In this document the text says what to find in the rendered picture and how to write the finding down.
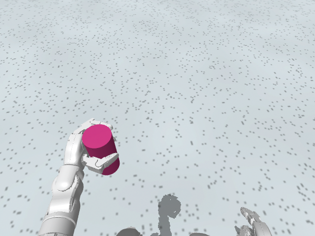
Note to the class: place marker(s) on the can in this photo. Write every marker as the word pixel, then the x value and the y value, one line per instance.
pixel 99 142

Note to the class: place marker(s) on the right robot hand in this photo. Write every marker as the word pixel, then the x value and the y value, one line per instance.
pixel 258 228

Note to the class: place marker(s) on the left robot arm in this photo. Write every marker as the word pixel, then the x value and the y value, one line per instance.
pixel 62 213

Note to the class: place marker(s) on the left robot hand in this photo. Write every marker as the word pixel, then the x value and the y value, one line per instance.
pixel 76 153

